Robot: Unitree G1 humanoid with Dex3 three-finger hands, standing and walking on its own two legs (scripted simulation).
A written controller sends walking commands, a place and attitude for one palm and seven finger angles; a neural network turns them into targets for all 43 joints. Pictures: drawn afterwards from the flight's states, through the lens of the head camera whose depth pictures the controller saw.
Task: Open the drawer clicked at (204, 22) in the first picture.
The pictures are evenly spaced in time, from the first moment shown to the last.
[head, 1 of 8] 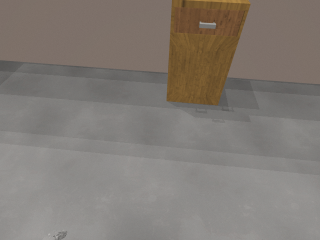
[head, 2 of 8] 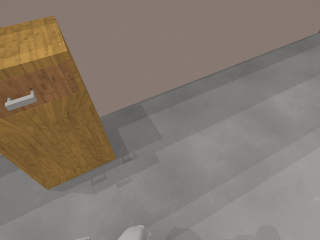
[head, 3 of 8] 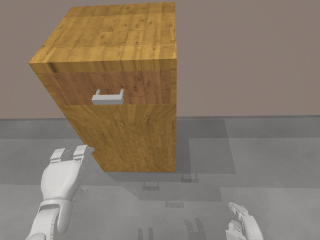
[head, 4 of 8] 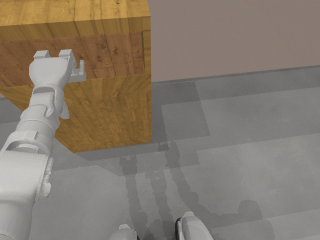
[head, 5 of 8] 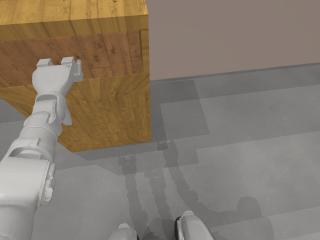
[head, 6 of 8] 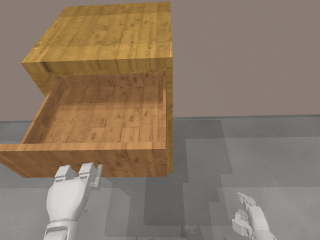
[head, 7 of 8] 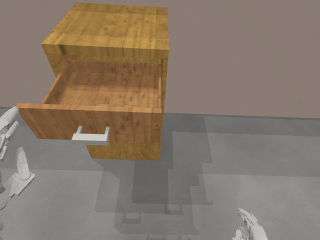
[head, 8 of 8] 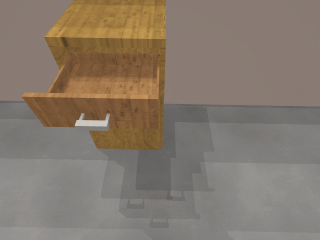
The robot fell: no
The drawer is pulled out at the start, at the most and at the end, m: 0.00 0.30 0.30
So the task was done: yes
